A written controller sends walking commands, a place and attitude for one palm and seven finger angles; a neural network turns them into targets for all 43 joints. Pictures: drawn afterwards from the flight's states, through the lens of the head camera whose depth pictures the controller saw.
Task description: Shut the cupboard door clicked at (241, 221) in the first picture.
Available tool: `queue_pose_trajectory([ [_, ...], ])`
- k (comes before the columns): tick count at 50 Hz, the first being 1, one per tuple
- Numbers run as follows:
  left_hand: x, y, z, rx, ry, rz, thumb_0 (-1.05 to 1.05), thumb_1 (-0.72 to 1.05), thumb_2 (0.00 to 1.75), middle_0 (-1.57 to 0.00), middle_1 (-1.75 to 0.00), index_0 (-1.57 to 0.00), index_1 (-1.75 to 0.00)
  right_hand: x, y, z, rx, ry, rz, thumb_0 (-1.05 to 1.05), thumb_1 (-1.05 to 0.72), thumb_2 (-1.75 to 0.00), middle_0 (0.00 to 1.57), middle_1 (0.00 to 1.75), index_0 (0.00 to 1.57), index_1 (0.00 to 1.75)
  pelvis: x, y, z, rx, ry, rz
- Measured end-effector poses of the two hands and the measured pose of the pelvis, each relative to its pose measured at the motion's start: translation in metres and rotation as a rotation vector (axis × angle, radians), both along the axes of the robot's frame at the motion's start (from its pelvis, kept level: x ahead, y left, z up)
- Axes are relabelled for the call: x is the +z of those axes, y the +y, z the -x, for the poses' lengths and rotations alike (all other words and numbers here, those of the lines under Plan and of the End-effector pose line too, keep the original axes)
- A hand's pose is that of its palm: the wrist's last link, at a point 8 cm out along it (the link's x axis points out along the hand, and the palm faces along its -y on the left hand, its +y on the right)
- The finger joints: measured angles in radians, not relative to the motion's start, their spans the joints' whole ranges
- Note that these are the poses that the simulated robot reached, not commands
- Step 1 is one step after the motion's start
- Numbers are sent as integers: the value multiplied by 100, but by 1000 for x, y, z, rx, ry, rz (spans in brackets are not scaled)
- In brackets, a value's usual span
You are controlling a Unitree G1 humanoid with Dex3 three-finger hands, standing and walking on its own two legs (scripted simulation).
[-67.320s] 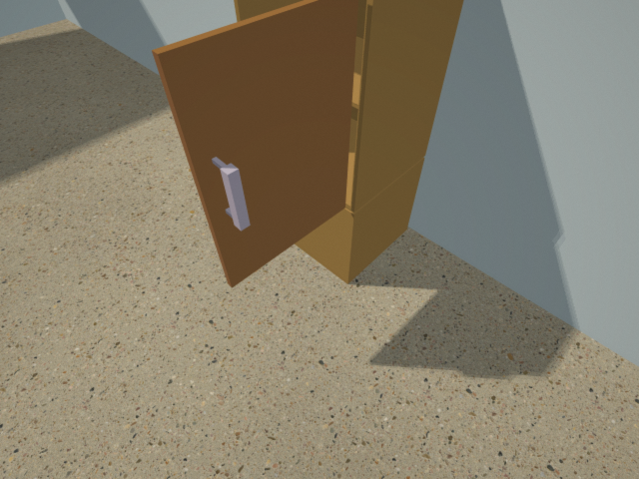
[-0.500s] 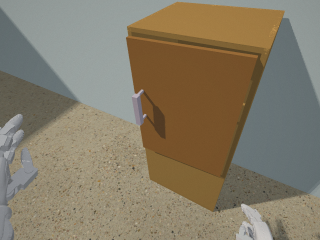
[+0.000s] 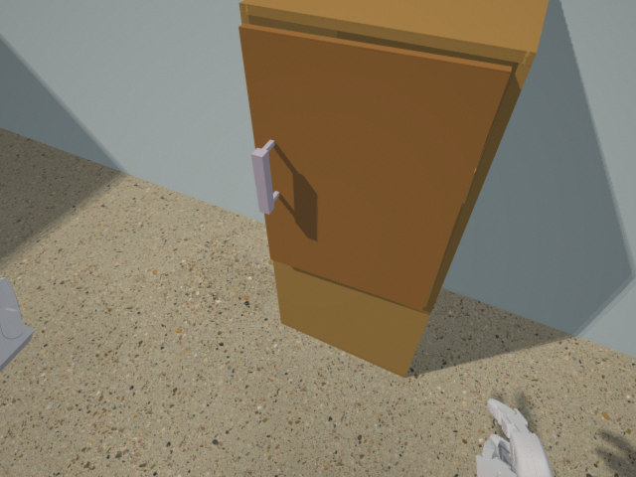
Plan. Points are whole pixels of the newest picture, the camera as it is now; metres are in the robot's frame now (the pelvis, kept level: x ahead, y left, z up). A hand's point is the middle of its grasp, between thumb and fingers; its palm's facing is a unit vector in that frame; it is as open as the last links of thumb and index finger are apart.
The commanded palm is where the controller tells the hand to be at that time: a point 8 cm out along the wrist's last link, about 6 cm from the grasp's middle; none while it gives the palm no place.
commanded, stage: step back with the hand held close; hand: left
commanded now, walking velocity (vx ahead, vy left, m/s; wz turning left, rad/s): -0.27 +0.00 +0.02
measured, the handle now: (268, 177) +0.68 +0.14 -0.02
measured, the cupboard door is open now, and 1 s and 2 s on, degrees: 3 3 3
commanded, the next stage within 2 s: stop stepping back and stand still in 0.84 s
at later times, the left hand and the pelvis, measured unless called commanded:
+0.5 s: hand (0, 412) +0.14 +0.25 +0.17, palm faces +0.48 -0.76 -0.44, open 7.4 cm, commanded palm +0.06 +0.29 +0.19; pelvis -0.07 -0.01 -0.02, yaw +2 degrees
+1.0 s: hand out of the picture +0.05 +0.18 +0.17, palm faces +0.28 -0.82 -0.50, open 7.4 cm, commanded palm -0.04 +0.25 +0.19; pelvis -0.18 -0.05 -0.01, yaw -1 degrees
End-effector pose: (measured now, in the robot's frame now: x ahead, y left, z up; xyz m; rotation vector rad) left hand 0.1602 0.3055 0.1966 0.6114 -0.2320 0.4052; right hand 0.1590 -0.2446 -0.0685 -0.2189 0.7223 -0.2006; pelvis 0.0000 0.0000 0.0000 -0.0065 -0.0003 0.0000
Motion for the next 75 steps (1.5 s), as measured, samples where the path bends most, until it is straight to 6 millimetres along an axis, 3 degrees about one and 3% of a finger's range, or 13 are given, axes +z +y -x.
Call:
queue_pose_trajectory([
  [9, -27, -1, 37, 35, -8, 51, 2, 89, 89, -21, -30, -21, -30, -7, 1, 36, 30, 5, 16, 1, -91, -90, 21, 30, 20, 30, -10, -3, 30, 15, -14, 9],
  [21, -4, -19, 62, -3, -177, -14, 2, 89, 89, -21, -30, -21, -30, -16, -14, 71, 49, 21, 30, 1, -91, -90, 21, 30, 20, 30, -18, -15, 58, 32, -20, 5],
  [30, -18, -6, 81, -31, -75, -16, 2, 89, 89, -21, -30, -21, -30, -12, -11, 101, 19, 70, 54, 1, -91, -90, 20, 30, 20, 30, -14, -7, 83, 60, 5, 31],
  [38, 1, 5, 125, 63, -133, -41, 2, 89, 89, -22, -30, -21, -30, -10, 7, 99, 94, 54, 36, 2, -91, -90, 20, 30, 20, 30, -8, -15, 93, 59, 93, 59],
  [41, -6, -6, 128, 65, -128, 9, 2, 89, 90, -21, -30, -21, -30, -10, 11, 94, 145, 15, 12, 1, -91, -90, 20, 30, 20, 30, -7, -23, 113, 14, 137, 42],
  [44, -18, -31, 123, -12, -97, 31, 2, 89, 90, -21, -30, -20, -30, -15, 8, 97, 168, -34, -19, 1, -91, -90, 21, 30, 20, 30, -11, -33, 148, -34, 136, 38],
  [47, -20, -61, 126, -140, -65, 23, 2, 89, 90, -21, -30, -21, -30, -17, -2, 116, 135, -55, -44, 1, -91, -90, 21, 30, 20, 30, -12, -41, 177, -31, 91, 69],
  [51, 2, -78, 153, -263, -83, -59, 2, 89, 89, -22, -30, -21, -30, 1, -20, 157, 40, -36, -39, 1, -91, -90, 21, 30, 20, 30, -7, -50, 185, -26, 56, 30],
  [56, 16, -57, 192, -191, -79, -110, 1, 88, 89, -22, -30, -22, -30, 18, -51, 201, -50, -79, 37, 1, -91, -90, 21, 30, 20, 30, -6, -47, 186, -46, 22, 23],
  [62, -19, -24, 208, 0, -108, 101, 1, 89, 89, -21, -30, -21, -30, -1, -71, 251, -101, 19, 101, 1, -91, -90, 20, 30, 20, 30, -8, -31, 196, -42, -12, 17],
  [68, -45, -18, 192, -21, -130, 213, 2, 89, 90, -21, -30, -21, -30, -13, -46, 277, -90, 135, 135, 2, -91, -90, 20, 30, 20, 30, -14, -11, 200, 13, -16, 14],
  [71, -31, -18, 186, -86, -115, 140, 2, 89, 90, -21, -30, -21, -30, -12, -20, 276, -86, 98, 87, 2, -91, -90, 20, 30, 20, 30, -11, -4, 213, -20, -24, 0],
  [75, 9, -23, 192, -181, -121, -14, 2, 89, 89, -21, -30, -21, -30, -7, 18, 274, -44, 53, -17, 2, -91, -90, 20, 30, 20, 30, 0, -3, 226, -32, -15, 14],
])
